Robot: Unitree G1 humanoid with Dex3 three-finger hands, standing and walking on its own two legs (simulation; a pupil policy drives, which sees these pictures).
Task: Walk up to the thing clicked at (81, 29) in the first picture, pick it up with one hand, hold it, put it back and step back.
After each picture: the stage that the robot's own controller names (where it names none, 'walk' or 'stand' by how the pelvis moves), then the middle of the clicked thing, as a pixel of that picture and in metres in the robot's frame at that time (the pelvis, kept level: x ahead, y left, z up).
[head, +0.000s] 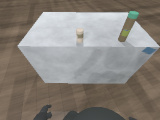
stand; (79, 35) +0.69 +0.15 +0.07
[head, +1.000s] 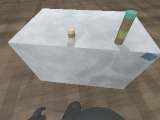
rise first; (71, 35) +0.63 +0.24 +0.09
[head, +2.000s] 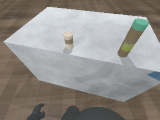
stand; (68, 40) +0.54 +0.21 +0.10
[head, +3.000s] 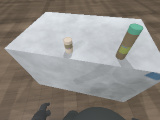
stand; (68, 45) +0.53 +0.22 +0.07
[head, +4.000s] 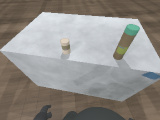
stand; (65, 46) +0.52 +0.23 +0.07
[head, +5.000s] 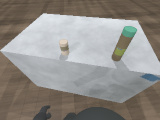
stand; (64, 47) +0.51 +0.24 +0.06
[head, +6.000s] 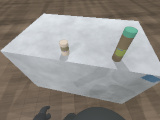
stand; (64, 48) +0.51 +0.24 +0.06
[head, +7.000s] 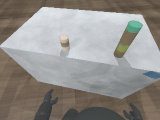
rise first; (65, 43) +0.52 +0.24 +0.07
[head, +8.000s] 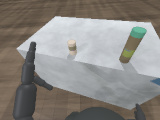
go down; (72, 47) +0.52 +0.22 +0.07
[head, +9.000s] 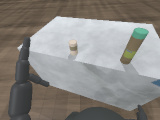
go down; (73, 47) +0.53 +0.22 +0.07
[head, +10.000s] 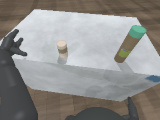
go down; (62, 49) +0.48 +0.20 +0.08
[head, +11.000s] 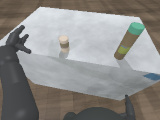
close in; (64, 44) +0.52 +0.21 +0.08
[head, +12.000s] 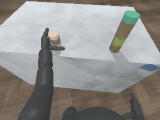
close; (55, 40) +0.51 +0.23 +0.11
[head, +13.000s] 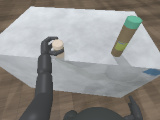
lift; (58, 49) +0.45 +0.21 +0.11
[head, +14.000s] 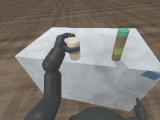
lift; (74, 49) +0.34 +0.12 +0.26
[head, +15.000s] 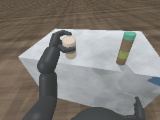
hold; (70, 48) +0.33 +0.14 +0.28
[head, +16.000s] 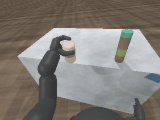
hold; (69, 52) +0.33 +0.15 +0.24
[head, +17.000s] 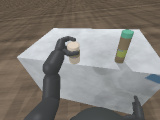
crouch; (74, 53) +0.33 +0.12 +0.24
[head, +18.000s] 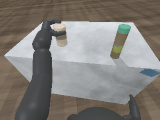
crouch; (60, 35) +0.44 +0.19 +0.27
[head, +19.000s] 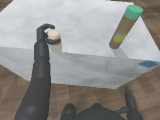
lower; (55, 40) +0.49 +0.21 +0.11
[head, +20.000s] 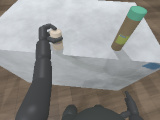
lower; (57, 40) +0.49 +0.21 +0.12
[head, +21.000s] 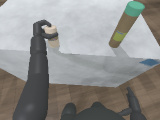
lower; (52, 36) +0.51 +0.22 +0.13
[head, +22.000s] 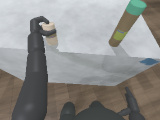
lower; (50, 34) +0.52 +0.22 +0.13
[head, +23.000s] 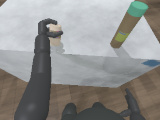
loosen; (55, 35) +0.52 +0.20 +0.13
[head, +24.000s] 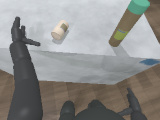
rise; (60, 30) +0.57 +0.17 +0.10
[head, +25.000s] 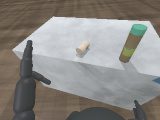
sink last; (83, 47) +0.55 +0.13 +0.07
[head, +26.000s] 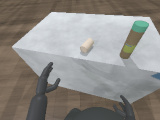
stand; (87, 45) +0.56 +0.10 +0.06
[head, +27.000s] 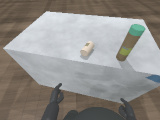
stand; (87, 48) +0.53 +0.07 +0.05
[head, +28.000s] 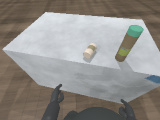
stand; (90, 50) +0.51 +0.05 +0.05
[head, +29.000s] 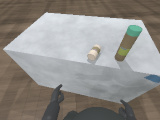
stand; (94, 52) +0.50 +0.01 +0.05
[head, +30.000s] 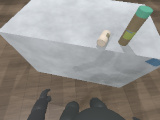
walk; (103, 38) +0.58 -0.06 +0.06
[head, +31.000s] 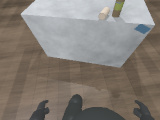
walk; (104, 13) +0.90 -0.04 +0.08
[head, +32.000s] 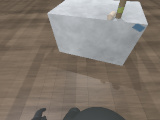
stand; (111, 15) +1.16 -0.14 +0.06
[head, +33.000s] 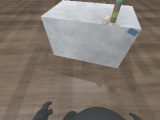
stand; (106, 20) +1.11 -0.12 +0.04
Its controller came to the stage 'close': yes
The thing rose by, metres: 0.20
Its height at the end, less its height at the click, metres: -0.02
